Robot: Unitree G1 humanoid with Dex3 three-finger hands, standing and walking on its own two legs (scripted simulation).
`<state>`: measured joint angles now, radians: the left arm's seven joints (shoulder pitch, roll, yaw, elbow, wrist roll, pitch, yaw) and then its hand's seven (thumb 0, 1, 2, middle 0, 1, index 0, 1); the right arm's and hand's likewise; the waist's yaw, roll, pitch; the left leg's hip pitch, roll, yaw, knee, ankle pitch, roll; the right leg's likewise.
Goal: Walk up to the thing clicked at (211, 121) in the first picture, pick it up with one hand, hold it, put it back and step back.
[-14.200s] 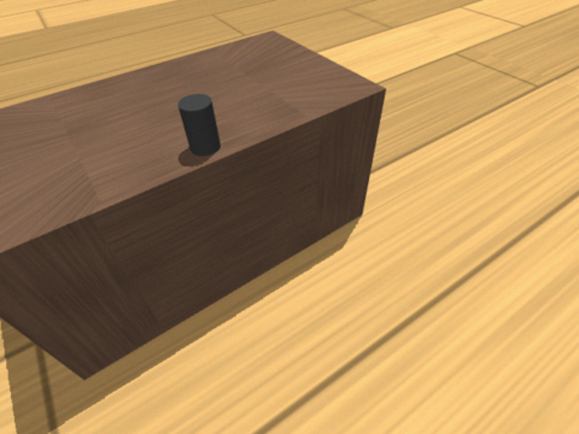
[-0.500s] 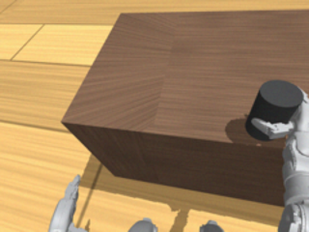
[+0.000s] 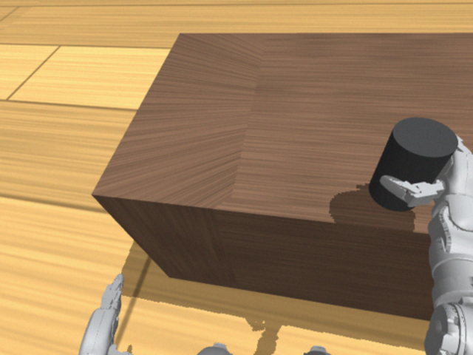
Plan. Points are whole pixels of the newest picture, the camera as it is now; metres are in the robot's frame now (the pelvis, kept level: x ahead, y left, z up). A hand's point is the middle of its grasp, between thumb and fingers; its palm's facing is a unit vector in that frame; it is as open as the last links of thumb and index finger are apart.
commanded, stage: lift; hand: right
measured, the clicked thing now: (407, 167) +0.44 -0.22 +0.05
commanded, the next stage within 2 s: hold in 1.38 s
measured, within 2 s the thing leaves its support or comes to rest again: neither
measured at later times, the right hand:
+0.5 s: hand (416, 156) +0.42 -0.21 +0.11, palm faces +0.25 +0.97 +0.00, open 11.7 cm
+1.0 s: hand (418, 161) +0.36 -0.18 +0.17, palm faces +0.22 +0.98 +0.00, open 11.7 cm
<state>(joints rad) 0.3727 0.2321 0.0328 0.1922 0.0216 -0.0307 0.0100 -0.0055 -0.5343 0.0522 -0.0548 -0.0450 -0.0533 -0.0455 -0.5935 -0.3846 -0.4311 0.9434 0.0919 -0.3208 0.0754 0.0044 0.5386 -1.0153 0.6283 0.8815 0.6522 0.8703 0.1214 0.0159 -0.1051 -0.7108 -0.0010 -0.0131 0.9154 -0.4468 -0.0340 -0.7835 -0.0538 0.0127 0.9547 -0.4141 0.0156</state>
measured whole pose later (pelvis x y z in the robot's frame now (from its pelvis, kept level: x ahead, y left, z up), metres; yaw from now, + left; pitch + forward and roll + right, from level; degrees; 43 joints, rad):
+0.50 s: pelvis +0.01 +0.00 +0.02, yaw +0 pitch +9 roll +1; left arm 0.36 0.23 0.06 0.30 0.01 -0.06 0.03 -0.01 -0.53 0.05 -0.06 -0.06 -0.06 -0.05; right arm -0.49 -0.30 -0.35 0.74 0.11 -0.23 0.02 0.00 0.55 -1.02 0.62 0.90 0.65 0.89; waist 0.07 0.00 -0.10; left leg -0.55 0.00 -0.02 0.80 -0.41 -0.03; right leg -0.61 -0.05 0.00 0.83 -0.38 0.02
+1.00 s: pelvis +0.00 +0.01 +0.04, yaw -1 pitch +1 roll +0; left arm 0.31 0.22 0.06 0.43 -0.03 -0.06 0.09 -0.01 -0.54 0.05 -0.06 -0.05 -0.06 -0.05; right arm -0.29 -0.21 -0.23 0.30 0.17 0.05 -0.03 0.00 0.56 -1.05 0.62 0.92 0.64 0.91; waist 0.02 -0.02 -0.04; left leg -0.33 0.02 -0.02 0.67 -0.36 -0.02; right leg -0.38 -0.03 0.00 0.66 -0.30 0.03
